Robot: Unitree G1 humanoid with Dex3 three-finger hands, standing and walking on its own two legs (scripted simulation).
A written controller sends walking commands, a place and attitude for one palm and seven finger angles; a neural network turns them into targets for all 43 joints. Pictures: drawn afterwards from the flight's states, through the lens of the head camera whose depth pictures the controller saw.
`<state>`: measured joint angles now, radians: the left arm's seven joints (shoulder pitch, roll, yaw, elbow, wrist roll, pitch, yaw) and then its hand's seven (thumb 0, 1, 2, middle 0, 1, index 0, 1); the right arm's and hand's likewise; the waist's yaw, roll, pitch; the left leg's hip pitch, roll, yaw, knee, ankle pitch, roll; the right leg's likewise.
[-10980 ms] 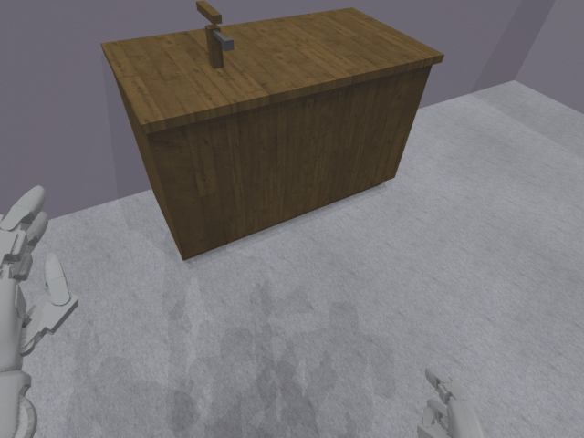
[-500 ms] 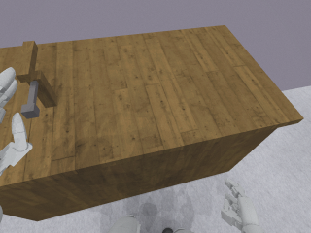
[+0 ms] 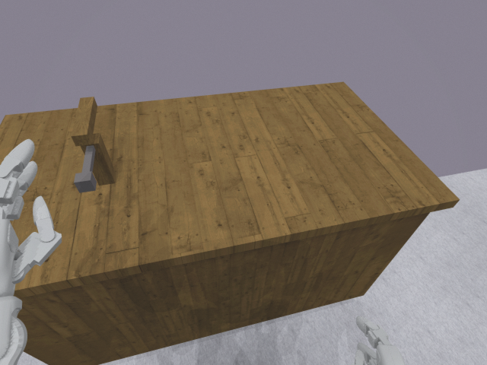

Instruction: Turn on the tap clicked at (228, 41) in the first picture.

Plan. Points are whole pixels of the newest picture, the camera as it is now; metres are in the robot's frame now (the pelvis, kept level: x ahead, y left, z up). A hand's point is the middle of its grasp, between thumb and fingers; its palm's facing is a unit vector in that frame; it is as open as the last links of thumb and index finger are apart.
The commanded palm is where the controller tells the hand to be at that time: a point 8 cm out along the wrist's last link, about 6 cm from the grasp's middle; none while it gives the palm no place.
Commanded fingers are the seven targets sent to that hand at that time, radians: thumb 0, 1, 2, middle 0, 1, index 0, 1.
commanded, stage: come to a stop and stand still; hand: left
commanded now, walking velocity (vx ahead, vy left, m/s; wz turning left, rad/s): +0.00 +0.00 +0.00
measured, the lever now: (85, 182) +0.39 +0.34 +0.07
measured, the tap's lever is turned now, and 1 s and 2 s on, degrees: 0 0 0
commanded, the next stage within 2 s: look again from close up in 0.84 s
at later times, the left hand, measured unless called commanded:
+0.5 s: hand (45, 211) +0.25 +0.28 +0.17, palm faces +0.43 -0.83 -0.35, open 7.4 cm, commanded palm +0.19 +0.30 +0.18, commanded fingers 0.00 0.90 0.90 -0.20 -0.30 -0.20 -0.30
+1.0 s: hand (35, 214) +0.24 +0.29 +0.18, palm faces +0.41 -0.85 -0.32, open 7.4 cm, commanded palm +0.19 +0.32 +0.18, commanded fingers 0.00 0.90 0.90 -0.20 -0.30 -0.20 -0.30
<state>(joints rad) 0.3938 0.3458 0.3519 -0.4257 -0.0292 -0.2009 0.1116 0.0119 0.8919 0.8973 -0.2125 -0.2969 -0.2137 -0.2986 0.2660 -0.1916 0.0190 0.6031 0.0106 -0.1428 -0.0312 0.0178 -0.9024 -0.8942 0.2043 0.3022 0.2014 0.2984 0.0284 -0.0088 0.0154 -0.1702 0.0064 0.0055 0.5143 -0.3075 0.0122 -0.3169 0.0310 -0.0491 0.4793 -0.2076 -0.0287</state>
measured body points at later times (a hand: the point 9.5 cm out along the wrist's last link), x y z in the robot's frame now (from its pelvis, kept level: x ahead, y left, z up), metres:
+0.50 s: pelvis +0.03 +0.02 +0.00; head +0.05 +0.05 +0.45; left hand +0.22 +0.33 +0.19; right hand +0.19 -0.20 -0.08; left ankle -0.01 +0.12 -0.74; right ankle +0.09 -0.09 -0.74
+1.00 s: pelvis +0.03 +0.04 +0.00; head +0.04 +0.07 +0.45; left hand +0.21 +0.33 +0.19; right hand +0.22 -0.17 -0.06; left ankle -0.01 +0.12 -0.74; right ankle +0.09 -0.09 -0.74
